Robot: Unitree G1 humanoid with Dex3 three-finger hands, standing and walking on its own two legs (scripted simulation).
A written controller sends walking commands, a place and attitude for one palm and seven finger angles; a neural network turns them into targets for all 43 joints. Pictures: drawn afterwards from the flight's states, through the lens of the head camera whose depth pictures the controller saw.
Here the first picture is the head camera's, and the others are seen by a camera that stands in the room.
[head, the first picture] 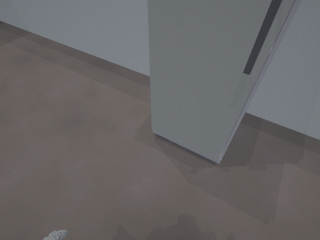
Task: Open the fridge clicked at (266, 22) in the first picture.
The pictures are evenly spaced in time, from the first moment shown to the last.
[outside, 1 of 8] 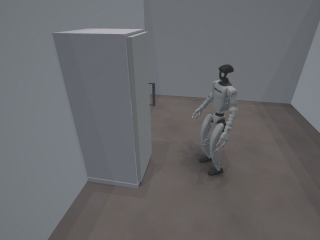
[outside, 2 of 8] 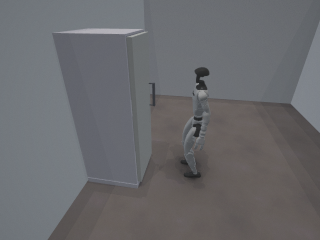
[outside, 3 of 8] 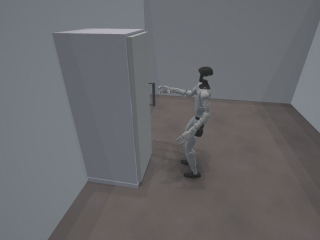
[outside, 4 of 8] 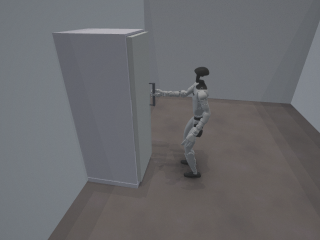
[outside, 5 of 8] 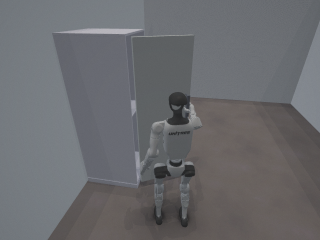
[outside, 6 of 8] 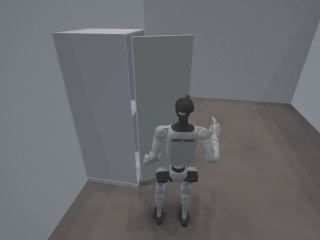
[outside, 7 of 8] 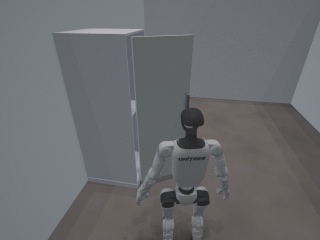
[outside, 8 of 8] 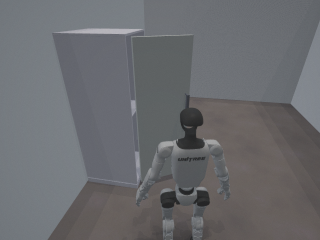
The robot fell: no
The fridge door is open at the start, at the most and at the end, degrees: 0 67 60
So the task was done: yes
